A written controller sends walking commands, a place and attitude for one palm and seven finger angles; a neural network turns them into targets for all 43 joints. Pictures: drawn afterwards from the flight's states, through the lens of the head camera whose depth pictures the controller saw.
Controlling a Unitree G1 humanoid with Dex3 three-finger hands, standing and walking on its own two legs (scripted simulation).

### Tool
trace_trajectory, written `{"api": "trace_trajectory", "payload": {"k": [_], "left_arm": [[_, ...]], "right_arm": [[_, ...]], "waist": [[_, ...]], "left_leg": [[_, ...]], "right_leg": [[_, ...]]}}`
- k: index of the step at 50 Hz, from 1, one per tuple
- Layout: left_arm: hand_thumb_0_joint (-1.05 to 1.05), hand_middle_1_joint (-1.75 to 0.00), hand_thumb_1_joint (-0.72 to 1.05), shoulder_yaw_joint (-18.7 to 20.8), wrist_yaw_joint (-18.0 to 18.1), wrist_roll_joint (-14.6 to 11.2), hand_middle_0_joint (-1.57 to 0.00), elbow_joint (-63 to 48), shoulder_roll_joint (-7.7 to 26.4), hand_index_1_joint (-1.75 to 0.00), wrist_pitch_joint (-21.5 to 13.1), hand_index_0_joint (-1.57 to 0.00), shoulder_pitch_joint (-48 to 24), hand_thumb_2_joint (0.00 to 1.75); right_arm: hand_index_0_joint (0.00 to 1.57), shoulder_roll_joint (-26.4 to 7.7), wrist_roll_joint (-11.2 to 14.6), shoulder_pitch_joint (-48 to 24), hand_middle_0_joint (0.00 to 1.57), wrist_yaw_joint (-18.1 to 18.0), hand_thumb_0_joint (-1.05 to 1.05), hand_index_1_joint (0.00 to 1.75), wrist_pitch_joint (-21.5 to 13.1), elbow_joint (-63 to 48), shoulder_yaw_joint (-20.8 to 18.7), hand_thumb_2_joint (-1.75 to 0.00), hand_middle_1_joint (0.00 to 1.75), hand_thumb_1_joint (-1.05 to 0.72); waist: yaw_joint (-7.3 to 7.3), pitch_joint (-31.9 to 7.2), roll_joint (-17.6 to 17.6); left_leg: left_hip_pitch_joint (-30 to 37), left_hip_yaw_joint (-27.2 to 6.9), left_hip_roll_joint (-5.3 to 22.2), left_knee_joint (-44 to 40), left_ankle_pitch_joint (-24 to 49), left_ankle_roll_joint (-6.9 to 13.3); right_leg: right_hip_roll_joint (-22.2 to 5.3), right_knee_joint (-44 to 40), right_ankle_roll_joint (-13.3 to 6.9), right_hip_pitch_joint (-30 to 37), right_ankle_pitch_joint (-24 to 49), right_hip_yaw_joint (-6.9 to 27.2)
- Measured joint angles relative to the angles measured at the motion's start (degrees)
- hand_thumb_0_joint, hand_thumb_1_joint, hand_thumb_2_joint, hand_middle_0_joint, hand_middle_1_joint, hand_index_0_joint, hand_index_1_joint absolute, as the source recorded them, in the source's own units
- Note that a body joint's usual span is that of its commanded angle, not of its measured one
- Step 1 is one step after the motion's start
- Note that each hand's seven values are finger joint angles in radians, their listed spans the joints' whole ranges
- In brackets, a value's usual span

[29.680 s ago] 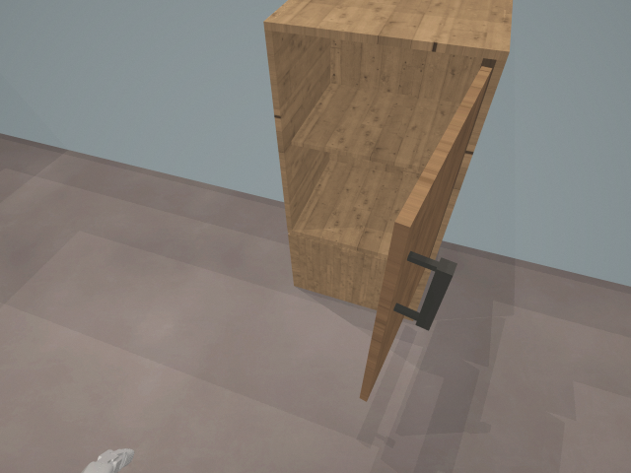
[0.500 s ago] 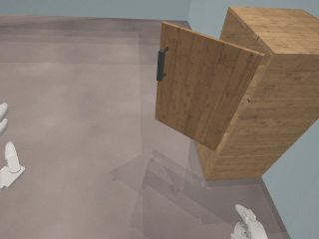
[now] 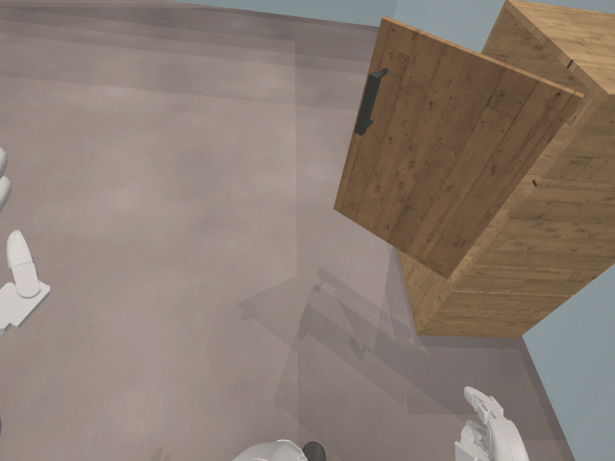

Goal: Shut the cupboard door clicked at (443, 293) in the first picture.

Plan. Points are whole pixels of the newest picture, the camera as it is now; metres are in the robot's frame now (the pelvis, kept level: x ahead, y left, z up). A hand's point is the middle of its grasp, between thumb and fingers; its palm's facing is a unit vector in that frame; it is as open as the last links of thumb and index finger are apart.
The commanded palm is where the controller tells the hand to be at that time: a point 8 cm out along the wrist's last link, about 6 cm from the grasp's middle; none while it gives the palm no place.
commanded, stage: stop stepping back and stand still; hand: left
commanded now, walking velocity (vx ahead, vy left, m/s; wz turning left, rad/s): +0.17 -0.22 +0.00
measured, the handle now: (371, 102) +0.88 -0.07 +0.02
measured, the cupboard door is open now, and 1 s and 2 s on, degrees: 51 51 51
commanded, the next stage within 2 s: let the arm hang, fingers relaxed in 1.52 s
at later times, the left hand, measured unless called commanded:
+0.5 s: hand out of the picture +0.13 +0.35 +0.21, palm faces +0.15 -0.77 -0.62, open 7.4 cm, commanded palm +0.11 +0.39 +0.20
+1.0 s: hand out of the picture +0.00 +0.45 +0.22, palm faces +0.44 -0.82 -0.36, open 7.4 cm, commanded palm -0.05 +0.48 +0.20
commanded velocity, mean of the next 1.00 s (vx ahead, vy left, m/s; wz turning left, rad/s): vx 0.16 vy -0.16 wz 0.00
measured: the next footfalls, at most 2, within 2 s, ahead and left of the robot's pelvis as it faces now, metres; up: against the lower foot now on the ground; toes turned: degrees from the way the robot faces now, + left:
left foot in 0.14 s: +0.11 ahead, +0.13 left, +0.00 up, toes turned -8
right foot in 0.48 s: -0.17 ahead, +0.06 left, +0.01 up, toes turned -18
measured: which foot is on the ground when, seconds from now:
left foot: down 0.00-0.02, up 0.04-0.12, down 0.14-0.42, up 0.44-0.54, down 0.56-0.76, up 0.78-1.00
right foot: down 0.00-0.10, up 0.12-0.46, down 0.48-1.00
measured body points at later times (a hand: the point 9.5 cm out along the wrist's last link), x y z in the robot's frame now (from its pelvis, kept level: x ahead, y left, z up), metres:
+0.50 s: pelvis -0.10 +0.14 +0.01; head -0.08 +0.17 +0.46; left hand +0.11 +0.39 +0.24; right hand +0.00 -0.10 -0.07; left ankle +0.00 +0.20 -0.68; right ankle -0.25 +0.07 -0.72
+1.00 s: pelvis -0.24 +0.20 +0.03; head -0.26 +0.23 +0.47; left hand -0.03 +0.50 +0.23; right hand -0.14 -0.07 -0.06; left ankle -0.19 +0.30 -0.69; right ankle -0.21 +0.07 -0.70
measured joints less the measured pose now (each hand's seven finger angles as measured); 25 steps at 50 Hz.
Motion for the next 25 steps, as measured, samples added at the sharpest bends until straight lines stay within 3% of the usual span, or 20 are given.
{"api": "trace_trajectory", "payload": {"k": [1,2,3,4,5,6,7,8,10,11,13,16,18,21,22,24,25], "left_arm": [[0.01,-0.31,0.89,-0.8,-0.1,-0.3,-0.21,0.6,-0.5,-0.3,0.8,-0.21,-2.0,0.9],[0.01,-0.31,0.89,-1.1,0.0,-0.2,-0.21,0.0,0.0,-0.3,0.8,-0.21,-2.9,0.9],[0.01,-0.31,0.89,-0.1,0.5,0.0,-0.21,-2.2,1.1,-0.3,0.5,-0.21,-2.3,0.9],[0.01,-0.31,0.89,2.2,0.3,-0.4,-0.21,-4.8,2.3,-0.3,-0.1,-0.21,-1.1,0.9],[0.01,-0.31,0.89,4.5,-0.1,-0.7,-0.21,-6.5,3.6,-0.3,-1.1,-0.21,-0.1,0.9],[0.01,-0.31,0.89,5.9,-0.2,-0.7,-0.21,-7.5,4.2,-0.3,-2.0,-0.21,0.3,0.9],[0.01,-0.31,0.89,5.8,-0.1,-0.5,-0.21,-8.1,3.7,-0.3,-2.3,-0.21,-0.6,0.9],[0.01,-0.31,0.89,4.8,-0.1,0.0,-0.21,-8.1,3.1,-0.3,-2.1,-0.21,-3.7,0.9],[0.01,-0.31,0.89,4.5,-0.4,1.1,-0.21,-5.8,3.3,-0.3,-2.4,-0.21,-9.5,0.9],[0.01,-0.31,0.89,4.8,-0.7,1.0,-0.21,-4.8,3.8,-0.3,-1.8,-0.21,-11.2,0.9],[0.01,-0.31,0.89,5.7,-1.1,0.6,-0.21,-4.4,4.6,-0.3,-0.3,-0.21,-12.5,0.9],[0.02,-0.31,0.89,5.5,-1.1,-0.6,-0.21,-7.4,4.1,-0.3,0.6,-0.21,-7.7,0.9],[0.02,-0.31,0.89,4.2,-1.4,-1.5,-0.21,-9.3,3.8,-0.3,0.5,-0.2,-1.4,0.9],[0.01,-0.31,0.89,2.8,-2.1,-2.4,-0.21,-10.4,6.3,-0.3,1.2,-0.21,9.1,0.9],[0.01,-0.31,0.89,3.8,-2.1,-2.5,-0.21,-10.9,8.5,-0.3,1.6,-0.21,12.7,0.9],[0.01,-0.31,0.89,7.9,-1.1,-2.5,-0.21,-11.8,12.6,-0.3,1.8,-0.21,17.7,0.9],[0.01,-0.31,0.89,8.0,-0.9,-2.0,-0.21,-10.4,12.7,-0.3,1.2,-0.21,16.4,0.9]], "right_arm": [[0.2,-0.1,0.0,0.6,0.2,0.4,0.01,0.3,-0.3,-0.5,-1.1,-0.9,0.3,-0.91],[0.2,-0.2,0.9,1.1,0.2,1.3,0.01,0.3,-0.8,-0.9,-2.0,-0.9,0.3,-0.91],[0.2,-0.1,2.1,0.7,0.2,2.0,0.01,0.3,-0.9,-0.4,-1.9,-0.9,0.3,-0.91],[0.2,0.6,2.4,-0.1,0.2,2.5,0.01,0.3,-0.8,0.6,-1.6,-0.9,0.3,-0.91],[0.2,1.6,1.5,-0.9,0.2,2.7,0.01,0.3,-0.7,1.5,-0.8,-0.9,0.3,-0.91],[0.2,2.0,0.4,-0.9,0.2,3.3,0.01,0.3,-0.4,1.3,0.1,-0.9,0.3,-0.91],[0.2,1.1,-0.4,-0.6,0.2,4.0,0.01,0.3,-0.2,0.1,0.4,-0.9,0.3,-0.91],[0.2,0.5,-0.8,-1.1,0.2,4.3,0.01,0.3,-0.5,-0.2,-0.1,-0.9,0.3,-0.91],[0.2,2.3,-0.8,-3.6,0.2,4.3,0.01,0.3,-0.9,2.0,-0.9,-0.9,0.3,-0.91],[0.2,4.0,-0.9,-4.5,0.2,4.5,0.01,0.3,-0.8,3.1,-0.6,-0.9,0.3,-0.91],[0.2,7.3,-1.2,-4.8,0.2,5.2,0.01,0.3,-0.3,4.2,0.9,-0.9,0.3,-0.91],[0.2,10.3,-1.1,-2.9,0.2,5.9,0.01,0.3,1.3,3.4,3.1,-0.9,0.3,-0.91],[0.2,10.7,-1.2,-0.7,0.2,5.6,0.01,0.3,2.6,2.4,3.8,-0.9,0.3,-0.91],[0.2,9.3,-1.0,2.8,0.21,4.2,0.01,0.3,3.8,0.3,3.4,-0.9,0.3,-0.9],[0.2,8.7,-0.3,3.6,0.21,3.7,0.01,0.3,3.9,-0.4,3.2,-0.9,0.3,-0.9],[0.21,7.0,0.5,3.9,0.21,2.8,0.01,0.3,4.1,-2.3,3.1,-0.9,0.3,-0.9],[0.21,5.1,0.3,2.6,0.21,2.4,0.01,0.3,3.7,-1.8,2.6,-0.9,0.3,-0.9]], "waist": [[-0.27,0.4,0.8],[-0.98,0.8,1.1],[-0.46,1.2,-0.2],[0.81,1.8,-2.5],[1.7,1.8,-5.2],[2.09,1.1,-6.3],[1.79,0.3,-4.6],[1.02,1.1,-3.1],[0.99,4.1,-3.5],[0.65,4.9,-4.2],[-0.31,5.7,-5.7],[-1.7,4.6,-5.8],[-2.55,2.4,-4.4],[-3.49,-2.3,-1.3],[-3.05,-4.1,-2.6],[-0.15,-6.5,-7.8],[0.68,-5.8,-6.3]], "left_leg": [[-0.6,-0.7,-0.4,0.2,-0.7,-7.0],[-4.7,-1.6,-1.3,10.2,-6.9,-11.7],[-10.3,-3.5,-2.3,28.2,-17.3,-1.9],[-13.2,-5.5,-2.1,41.8,-24.6,10.5],[-12.8,-7.6,-0.3,44.2,-26.6,12.3],[-10.0,-10.8,2.8,37.2,-24.0,1.4],[-6.3,-14.8,6.6,26.8,-21.9,-4.5],[-7.0,-15.5,7.0,26.4,-20.6,-2.9],[-8.5,-13.1,6.0,30.1,-18.0,5.0],[-8.3,-12.1,6.1,29.2,-16.5,6.5],[-6.6,-10.9,6.8,23.4,-12.2,5.3],[-2.8,-9.3,8.7,10.1,-6.3,4.0],[-0.1,-8.6,9.6,0.3,-4.1,2.9],[0.9,-8.3,9.5,-8.6,-6.1,-1.7],[-1.5,-6.2,8.0,-4.5,-9.9,-2.2],[-8.4,-1.9,4.5,13.6,-16.9,0.5],[-10.1,-2.6,5.8,19.9,-18.7,1.7]], "right_leg": [[0.2,-1.1,-1.5,0.6,-4.1,-1.6],[-0.4,-2.5,-2.9,0.5,-1.9,-2.5],[-1.9,-2.0,-4.4,-1.2,5.2,-2.4],[-3.6,-0.2,-4.3,-3.2,11.7,-1.1],[-5.0,2.6,-2.5,-5.4,12.4,0.6],[-6.0,6.6,-1.9,-8.2,9.9,0.9],[-5.4,11.7,-1.8,-10.9,6.6,0.3],[-4.9,17.8,-0.8,-12.9,2.9,1.0],[-2.5,28.3,0.9,-16.1,1.4,4.4],[-0.7,32.6,1.4,-17.3,1.9,5.0],[2.9,36.0,1.4,-18.2,3.9,4.0],[6.1,29.4,0.7,-15.5,5.2,-0.9],[7.4,19.5,0.0,-10.8,4.1,-4.6],[8.8,-2.4,-2.7,1.2,-0.9,-9.9],[7.1,-9.1,-4.6,4.9,1.2,-9.8],[-0.8,-16.7,-9.5,9.4,10.8,-6.0],[-1.7,-15.1,-6.2,8.7,11.2,-5.0]]}}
